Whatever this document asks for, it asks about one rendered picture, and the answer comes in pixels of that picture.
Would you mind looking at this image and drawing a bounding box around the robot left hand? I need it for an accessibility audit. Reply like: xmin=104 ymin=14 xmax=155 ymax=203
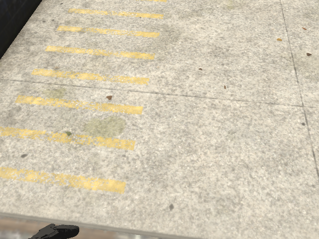
xmin=28 ymin=223 xmax=80 ymax=239

